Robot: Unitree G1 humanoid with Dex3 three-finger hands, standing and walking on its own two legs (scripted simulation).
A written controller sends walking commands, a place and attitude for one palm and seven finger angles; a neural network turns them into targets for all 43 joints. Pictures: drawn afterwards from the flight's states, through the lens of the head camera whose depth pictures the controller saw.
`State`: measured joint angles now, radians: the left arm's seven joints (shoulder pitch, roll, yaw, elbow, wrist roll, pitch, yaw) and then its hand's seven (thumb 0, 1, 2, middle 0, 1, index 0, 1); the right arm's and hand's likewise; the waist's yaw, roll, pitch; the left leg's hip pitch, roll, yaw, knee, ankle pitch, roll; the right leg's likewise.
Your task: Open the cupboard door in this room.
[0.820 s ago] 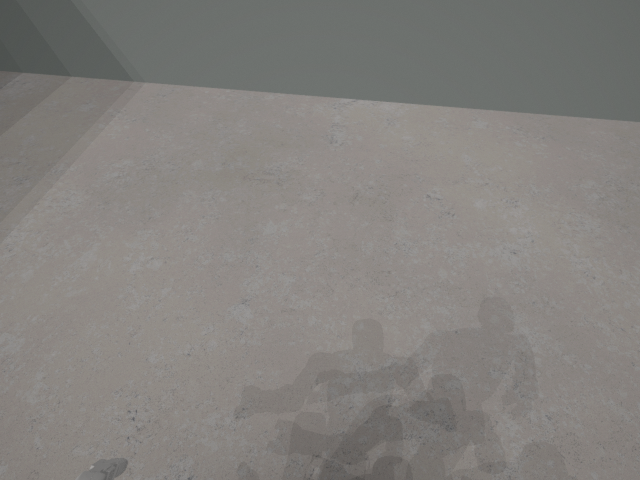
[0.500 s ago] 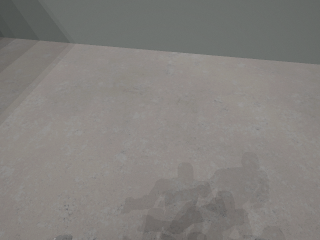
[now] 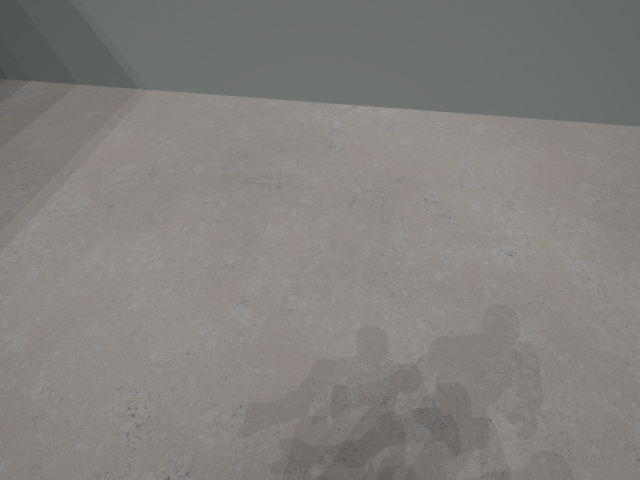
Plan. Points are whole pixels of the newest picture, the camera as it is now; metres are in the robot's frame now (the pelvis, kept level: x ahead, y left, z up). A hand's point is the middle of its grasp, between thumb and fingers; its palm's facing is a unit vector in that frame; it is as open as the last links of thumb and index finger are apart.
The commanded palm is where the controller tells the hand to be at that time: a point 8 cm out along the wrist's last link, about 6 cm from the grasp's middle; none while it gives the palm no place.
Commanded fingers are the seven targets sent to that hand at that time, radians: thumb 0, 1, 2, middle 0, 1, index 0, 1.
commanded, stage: stand and wait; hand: left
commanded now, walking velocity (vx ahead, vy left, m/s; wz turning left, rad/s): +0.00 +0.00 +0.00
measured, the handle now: out of the picture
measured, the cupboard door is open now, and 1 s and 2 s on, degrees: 0 0 0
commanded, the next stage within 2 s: turn or walk to find it in 0.08 s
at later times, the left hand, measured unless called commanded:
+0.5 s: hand out of the picture +0.03 +0.23 -0.19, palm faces +0.06 -0.97 -0.24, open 7.4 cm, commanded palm none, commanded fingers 0.00 0.90 0.90 -0.20 -0.30 -0.20 -0.30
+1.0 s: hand out of the picture -0.06 +0.19 -0.17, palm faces +0.34 -0.90 -0.27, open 7.4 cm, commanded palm none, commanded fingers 0.00 0.90 0.90 -0.20 -0.30 -0.20 -0.30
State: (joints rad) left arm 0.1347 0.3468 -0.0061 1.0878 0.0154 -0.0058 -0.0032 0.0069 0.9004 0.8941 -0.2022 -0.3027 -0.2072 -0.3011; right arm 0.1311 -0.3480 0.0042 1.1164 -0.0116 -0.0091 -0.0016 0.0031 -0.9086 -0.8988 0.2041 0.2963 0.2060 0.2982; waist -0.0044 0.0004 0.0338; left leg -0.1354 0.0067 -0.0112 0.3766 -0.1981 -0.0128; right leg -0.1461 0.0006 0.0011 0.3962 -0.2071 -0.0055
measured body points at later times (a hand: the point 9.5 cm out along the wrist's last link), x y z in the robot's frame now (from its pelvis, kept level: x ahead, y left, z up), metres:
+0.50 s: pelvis -0.02 +0.02 -0.02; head +0.01 +0.04 +0.43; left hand +0.03 +0.28 -0.17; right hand +0.04 -0.23 -0.16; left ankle +0.01 +0.13 -0.74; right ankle -0.01 -0.11 -0.73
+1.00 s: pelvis -0.05 -0.02 -0.01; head -0.03 -0.02 +0.44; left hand -0.08 +0.24 -0.15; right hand +0.09 -0.26 -0.15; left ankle -0.09 +0.11 -0.68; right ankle -0.04 -0.13 -0.75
